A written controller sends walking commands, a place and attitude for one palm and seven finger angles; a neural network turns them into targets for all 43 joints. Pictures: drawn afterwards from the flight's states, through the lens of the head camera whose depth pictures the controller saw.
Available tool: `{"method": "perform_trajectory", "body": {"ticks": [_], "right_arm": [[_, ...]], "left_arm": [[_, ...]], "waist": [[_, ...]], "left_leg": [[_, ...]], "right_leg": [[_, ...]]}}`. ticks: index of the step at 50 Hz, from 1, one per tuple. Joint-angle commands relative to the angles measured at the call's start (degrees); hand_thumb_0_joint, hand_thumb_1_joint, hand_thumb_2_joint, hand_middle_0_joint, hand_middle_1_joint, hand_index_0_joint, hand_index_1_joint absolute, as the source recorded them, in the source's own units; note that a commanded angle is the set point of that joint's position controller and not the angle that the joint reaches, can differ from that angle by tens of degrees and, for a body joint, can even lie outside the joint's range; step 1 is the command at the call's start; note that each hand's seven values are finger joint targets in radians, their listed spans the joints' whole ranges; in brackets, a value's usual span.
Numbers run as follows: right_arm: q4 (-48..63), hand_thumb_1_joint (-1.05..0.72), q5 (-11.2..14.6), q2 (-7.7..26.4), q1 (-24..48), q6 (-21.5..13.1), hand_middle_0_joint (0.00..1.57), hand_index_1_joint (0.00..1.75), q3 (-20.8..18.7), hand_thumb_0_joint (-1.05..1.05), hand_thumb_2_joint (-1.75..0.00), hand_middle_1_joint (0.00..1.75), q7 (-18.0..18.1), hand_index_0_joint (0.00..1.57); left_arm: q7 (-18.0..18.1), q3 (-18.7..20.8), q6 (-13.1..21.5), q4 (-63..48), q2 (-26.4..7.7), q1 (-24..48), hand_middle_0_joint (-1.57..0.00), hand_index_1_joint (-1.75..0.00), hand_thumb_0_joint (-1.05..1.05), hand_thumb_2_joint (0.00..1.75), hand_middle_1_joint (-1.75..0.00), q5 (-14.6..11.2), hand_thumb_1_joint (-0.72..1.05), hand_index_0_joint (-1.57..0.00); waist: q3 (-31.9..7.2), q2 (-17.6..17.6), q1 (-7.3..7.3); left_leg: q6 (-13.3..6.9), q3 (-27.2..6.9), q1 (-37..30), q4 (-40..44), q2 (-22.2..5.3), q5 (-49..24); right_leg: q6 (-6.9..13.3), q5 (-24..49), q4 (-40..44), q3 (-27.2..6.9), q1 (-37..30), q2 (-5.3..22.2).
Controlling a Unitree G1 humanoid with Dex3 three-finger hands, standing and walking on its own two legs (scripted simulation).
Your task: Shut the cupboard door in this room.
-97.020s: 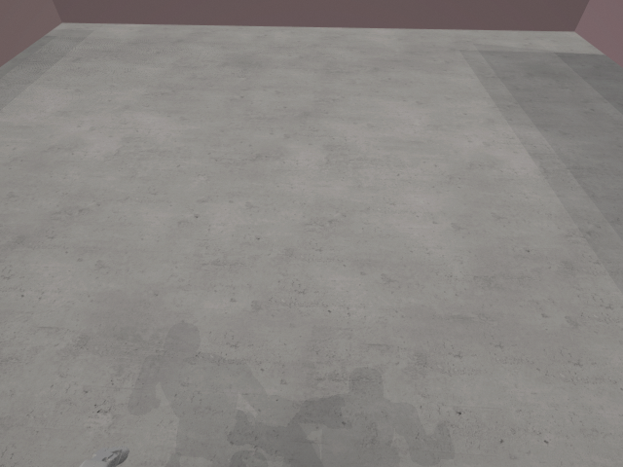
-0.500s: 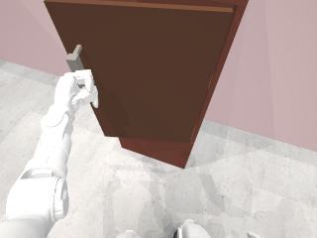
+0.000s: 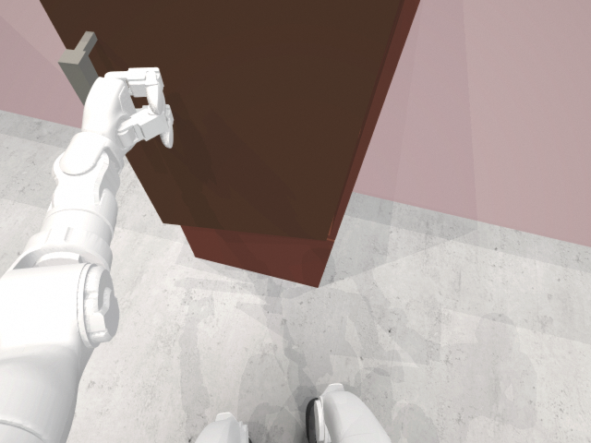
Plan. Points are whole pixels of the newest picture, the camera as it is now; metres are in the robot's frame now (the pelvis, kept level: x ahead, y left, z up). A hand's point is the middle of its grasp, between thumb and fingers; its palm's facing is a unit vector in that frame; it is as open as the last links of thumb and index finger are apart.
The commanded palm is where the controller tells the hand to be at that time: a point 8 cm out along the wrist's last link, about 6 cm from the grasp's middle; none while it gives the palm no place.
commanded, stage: push the door shut along its arc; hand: left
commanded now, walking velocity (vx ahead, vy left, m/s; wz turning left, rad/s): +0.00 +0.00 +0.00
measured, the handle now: (103, 93) +0.57 +0.20 +0.10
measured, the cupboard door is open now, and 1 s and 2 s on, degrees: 8 0 0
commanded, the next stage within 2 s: pull the fist back off the door in 0.90 s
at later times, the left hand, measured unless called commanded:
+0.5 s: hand (174, 93) +0.55 +0.10 +0.12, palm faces -0.33 -0.94 -0.02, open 3.0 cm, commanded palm +0.57 +0.14 +0.11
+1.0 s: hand (185, 84) +0.57 +0.09 +0.12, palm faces -0.38 -0.92 -0.03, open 3.1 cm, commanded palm +0.61 +0.09 +0.11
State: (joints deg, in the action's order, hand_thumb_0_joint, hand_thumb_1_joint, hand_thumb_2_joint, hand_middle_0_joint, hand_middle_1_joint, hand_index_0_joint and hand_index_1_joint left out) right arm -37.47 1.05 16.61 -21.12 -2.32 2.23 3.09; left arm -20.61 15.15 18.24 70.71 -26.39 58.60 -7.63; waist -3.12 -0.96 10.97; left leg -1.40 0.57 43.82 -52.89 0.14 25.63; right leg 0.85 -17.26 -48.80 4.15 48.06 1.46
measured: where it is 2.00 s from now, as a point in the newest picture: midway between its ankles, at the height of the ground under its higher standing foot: outside the picture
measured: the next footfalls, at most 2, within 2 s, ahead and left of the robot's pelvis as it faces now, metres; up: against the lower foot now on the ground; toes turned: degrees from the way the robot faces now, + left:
none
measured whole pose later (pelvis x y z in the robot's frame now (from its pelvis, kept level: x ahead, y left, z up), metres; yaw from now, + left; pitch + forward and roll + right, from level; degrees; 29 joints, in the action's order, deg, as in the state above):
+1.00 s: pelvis -0.01 +0.00 -0.03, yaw +1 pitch +25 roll -3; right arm -41.7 -1.3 15.2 -24.0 -4.2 3.1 2.7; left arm -24.9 7.6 10.9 80.2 -33.6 81.2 -5.1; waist -3.9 -1.6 15.6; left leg -1.2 -2.1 58.8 -62.2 -0.2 28.1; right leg 1.2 -18.8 -55.2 6.7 61.0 1.4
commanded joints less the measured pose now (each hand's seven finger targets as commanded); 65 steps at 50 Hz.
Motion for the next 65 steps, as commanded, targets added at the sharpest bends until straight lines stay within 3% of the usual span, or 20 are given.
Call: {"method": "perform_trajectory", "body": {"ticks": [1, 5, 9, 16, 26, 30, 36, 40, 41, 45, 47, 50, 51, 53, 54, 56, 57, 60, 62, 65], "right_arm": [[3.6, -0.9, -0.4, 10.0, -9.4, -1.2, 0.2, 0.3, -3.5, 0.0, -0.9, 0.3, 0.3, 0.2], [4.4, -0.9, -0.6, 10.3, -10.4, -0.5, 0.2, 0.3, -3.5, 0.0, -0.9, 0.3, 0.0, 0.2], [4.8, -0.9, -0.5, 10.5, -11.8, 0.2, 0.2, 0.3, -3.6, 0.0, -0.9, 0.3, 0.3, 0.2], [3.3, -0.9, -0.7, 10.6, -12.6, 0.3, 0.2, 0.3, -3.8, 0.0, -0.9, 0.3, 0.5, 0.2], [0.3, -0.9, -1.2, 10.9, -13.4, -1.0, 0.2, 0.3, -3.5, 0.0, -0.9, 0.3, 1.0, 0.2], [0.0, -0.9, -1.7, 11.2, -13.9, -1.5, 0.2, 0.3, -3.4, 0.0, -0.9, 0.3, 0.8, 0.2], [-0.8, -0.9, -2.1, 11.4, -14.9, -1.5, 0.2, 0.3, -3.3, 0.0, -0.9, 0.3, 0.7, 0.2], [-1.5, -0.9, -2.3, 11.3, -15.5, -1.8, 0.2, 0.3, -3.5, 0.0, -0.9, 0.3, 0.5, 0.2], [-2.0, -0.9, -2.2, 11.3, -15.1, -1.8, 0.2, 0.3, -3.5, 0.0, -0.9, 0.3, 0.4, 0.2], [-3.2, -0.9, -2.4, 11.5, -15.6, -2.5, 0.2, 0.3, -3.6, 0.0, -0.9, 0.3, 0.5, 0.2], [-3.4, -0.9, -2.4, 11.2, -14.7, -2.8, 0.2, 0.3, -3.4, 0.0, -0.9, 0.3, 0.4, 0.2], [-3.7, -0.9, -2.5, 11.3, -15.1, -3.4, 0.2, 0.3, -3.3, 0.0, -0.9, 0.3, 0.4, 0.2], [-1.8, -0.9, -4.0, 10.0, -18.1, -3.9, 0.2, 0.3, -2.7, 0.0, -0.9, 0.3, -0.2, 0.2], [-1.2, -0.9, -4.5, 9.2, -17.5, -4.1, 0.2, 0.3, -2.8, 0.0, -0.9, 0.3, -2.3, 0.2], [-1.2, -0.9, -5.2, 9.2, -18.0, -4.1, 0.2, 0.3, -3.3, 0.0, -0.9, 0.3, -2.9, 0.2], [-1.2, -0.9, -6.5, 9.4, -18.8, -3.8, 0.2, 0.3, -4.0, 0.0, -0.9, 0.3, -4.2, 0.2], [-1.1, -0.9, -7.1, 8.9, -18.6, -3.8, 0.2, 0.3, -4.0, 0.0, -0.9, 0.3, -5.1, 0.2], [-1.8, -0.9, -7.8, 9.3, -19.0, -3.1, 0.2, 0.3, -4.2, 0.0, -0.9, 0.3, -6.9, 0.2], [-1.4, -0.9, -7.7, 9.7, -18.7, -2.7, 0.2, 0.3, -4.5, 0.0, -0.9, 0.3, -7.4, 0.2], [-0.4, -0.9, -6.8, 9.9, -18.3, -1.8, 0.2, 0.3, -4.5, 0.0, -0.9, 0.3, -7.2, 0.2]], "left_arm": [[-0.7, 3.7, 3.9, -11.9, -15.5, 30.7, -1.3, -1.5, 0.0, 0.9, -1.5, -0.1, 0.9, -1.3], [-1.9, 4.7, 2.9, -10.3, -17.0, 28.8, -1.3, -1.5, 0.0, 0.9, -1.5, 0.4, 0.9, -1.3], [-2.7, 4.6, 1.1, -9.2, -17.9, 31.6, -1.3, -1.5, 0.0, 0.9, -1.5, 0.6, 0.9, -1.3], [-4.9, 2.6, 0.6, -9.5, -16.6, 35.7, -1.3, -1.5, 0.0, 0.9, -1.5, 0.2, 0.9, -1.3], [-5.7, -2.3, -0.6, -6.3, -12.9, 46.9, -1.3, -1.5, 0.0, 0.9, -1.5, 1.0, 0.9, -1.3], [-5.8, -2.0, -0.9, -6.2, -13.9, 50.4, -1.3, -1.5, 0.0, 0.9, -1.5, 1.5, 0.9, -1.3], [-5.4, -2.1, -2.2, -3.9, -14.3, 53.7, -1.3, -1.5, 0.0, 0.9, -1.5, 2.9, 0.9, -1.3], [-5.4, -4.8, -2.4, -4.9, -10.2, 56.8, -1.3, -1.5, 0.0, 0.9, -1.5, 3.1, 0.9, -1.3], [-5.3, -6.8, -3.0, -3.5, -6.9, 56.6, -1.3, -1.5, 0.0, 0.9, -1.5, 3.0, 0.9, -1.3], [-5.3, -7.7, -3.4, -5.2, -5.6, 59.9, -1.3, -1.5, 0.0, 0.9, -1.5, 2.3, 0.9, -1.3], [-5.1, -9.3, -3.8, -4.3, -2.7, 59.7, -1.3, -1.5, 0.0, 0.9, -1.5, 2.2, 0.9, -1.3], [-4.6, -8.6, -3.8, -5.3, -3.5, 60.8, -1.3, -1.5, 0.0, 0.9, -1.5, 1.8, 0.9, -1.3], [7.6, 4.1, -4.9, -4.8, -7.6, 61.7, -1.3, -1.5, 0.0, 0.9, -1.5, -1.3, 0.9, -1.3], [17.9, -0.4, -5.9, -2.9, 0.9, 56.8, -1.3, -1.5, 0.0, 0.9, -1.5, 1.1, 0.9, -1.3], [21.4, 0.3, -5.3, -2.8, 2.5, 56.3, -1.3, -1.5, 0.0, 0.9, -1.5, 1.6, 0.9, -1.3], [28.7, 2.5, -3.1, -5.5, 1.3, 58.4, -1.3, -1.5, 0.0, 0.9, -1.5, 3.8, 0.9, -1.3], [32.3, 2.0, -1.6, -5.7, 3.1, 59.0, -1.3, -1.5, 0.0, 0.9, -1.5, 5.4, 0.9, -1.3], [35.1, -2.6, 2.4, -3.5, 2.3, 59.5, -1.3, -1.5, 0.0, 0.9, -1.5, 13.0, 0.9, -1.3], [34.2, -4.2, 4.7, -4.7, -0.5, 60.6, -1.3, -1.5, 0.0, 0.9, -1.5, 16.7, 0.9, -1.3], [31.2, -4.5, 4.8, -2.3, -2.1, 57.8, -1.3, -1.5, 0.0, 0.9, -1.5, 16.4, 0.9, -1.3]], "waist": [[-28.5, -4.3, 1.33], [-29.9, -4.7, 1.04], [-27.8, -1.7, 2.55], [-29.2, -4.4, 3.97], [-27.2, -8.6, 8.53], [-30.7, -10.6, 8.85], [-31.1, -10.8, 10.19], [-31.9, -12.5, 11.31], [-29.5, -13.1, 11.89], [-30.5, -14.1, 12.73], [-29.1, -14.5, 12.8], [-30.1, -14.8, 13.0], [-30.1, -16.9, 10.46], [-28.0, -14.0, 10.86], [-27.0, -10.2, 11.43], [-29.2, -9.2, 11.23], [-30.1, -9.8, 11.13], [-27.9, -10.6, 12.35], [-29.7, -13.1, 11.92], [-31.1, -12.0, 10.98]], "left_leg": [[0.0, -4.0, -9.2, 6.1, 0.2, -16.4], [0.1, -3.4, -8.8, 5.3, 0.1, -18.8], [-0.5, -2.7, -5.2, 5.0, 0.3, -17.0], [-0.5, -3.0, -7.5, 3.8, 0.0, -17.6], [-0.6, -4.8, -9.4, 1.6, -0.7, -16.1], [-0.4, -5.5, -10.7, 0.4, -0.7, -17.5], [-0.4, -5.9, -9.5, -1.5, -0.9, -18.2], [-0.3, -7.0, -13.0, -2.2, -1.4, -19.2], [-0.3, -7.5, -13.4, -2.0, -1.5, -18.6], [-0.2, -8.2, -16.5, -1.7, -1.7, -19.2], [-0.2, -8.6, -16.4, -1.5, -1.6, -17.3], [-0.3, -8.5, -17.2, -1.3, -1.4, -17.0], [0.9, -9.4, -10.3, -0.7, -1.9, -12.7], [1.4, -10.9, -8.4, 1.1, -2.1, -8.8], [1.3, -11.8, -8.4, 1.5, -2.3, -8.3], [1.2, -10.1, -6.6, 0.7, -1.7, -8.6], [1.2, -9.5, -6.1, 0.1, -1.3, -8.6], [1.0, -8.8, -5.8, 0.1, -0.9, -7.0], [0.8, -8.0, -6.5, 0.2, -0.4, -6.5], [0.6, -7.9, -6.4, 0.9, -0.2, -6.6]], "right_leg": [[0.6, 12.3, 3.3, -3.6, -16.3, -1.9], [0.6, 14.9, 2.8, -3.6, -16.9, -2.2], [0.4, 15.5, 3.4, -3.9, -18.2, -2.5], [0.4, 15.2, 3.6, -3.8, -15.3, -2.8], [0.5, 9.1, 2.8, -2.5, -4.7, -3.0], [0.9, 8.9, 1.4, -2.1, -3.1, -3.2], [1.0, 8.9, 0.1, -1.4, -0.4, -3.4], [0.9, 7.8, -0.6, -0.8, 4.5, -3.6], [1.0, 6.8, -0.5, -0.4, 7.1, -3.5], [1.2, 6.2, -0.8, 0.4, 9.2, -3.8], [1.2, 4.7, -0.9, 0.7, 11.3, -3.7], [1.3, 4.3, -1.0, 0.9, 11.2, -3.8], [0.9, 3.8, -0.3, -0.2, 8.6, -3.0], [0.2, 2.8, -1.0, 0.3, 8.7, -2.6], [-0.1, 2.8, -0.8, 0.6, 8.6, -2.6], [-0.5, 3.2, -0.5, 0.1, 6.5, -2.4], [-0.6, 3.0, -0.6, -0.2, 6.6, -2.4], [-0.3, 1.2, -0.6, -0.4, 7.9, -2.1], [0.2, 0.8, -0.5, -1.0, 6.7, -1.8], [0.6, 1.5, 0.1, -1.4, 3.4, -1.9]]}}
